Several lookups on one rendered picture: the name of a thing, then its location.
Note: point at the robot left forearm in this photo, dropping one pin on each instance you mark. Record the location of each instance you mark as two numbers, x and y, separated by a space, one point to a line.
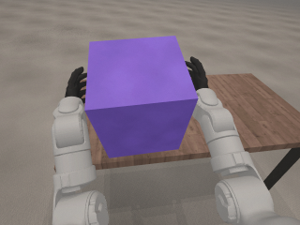
70 145

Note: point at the robot right upper arm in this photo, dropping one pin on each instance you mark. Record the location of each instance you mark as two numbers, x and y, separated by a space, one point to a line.
245 200

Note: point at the left robot hand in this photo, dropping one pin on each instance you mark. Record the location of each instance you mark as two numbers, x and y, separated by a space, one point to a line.
74 85

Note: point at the robot left upper arm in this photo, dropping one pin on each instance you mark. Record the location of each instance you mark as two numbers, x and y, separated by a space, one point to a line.
84 208

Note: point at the table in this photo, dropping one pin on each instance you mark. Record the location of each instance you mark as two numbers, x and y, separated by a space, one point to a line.
263 119

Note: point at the robot right forearm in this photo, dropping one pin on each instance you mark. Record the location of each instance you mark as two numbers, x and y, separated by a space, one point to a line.
228 155

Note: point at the right robot hand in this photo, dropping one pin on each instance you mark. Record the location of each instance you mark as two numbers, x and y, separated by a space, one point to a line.
197 74

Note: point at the carton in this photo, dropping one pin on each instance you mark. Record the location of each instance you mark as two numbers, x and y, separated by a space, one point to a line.
139 95

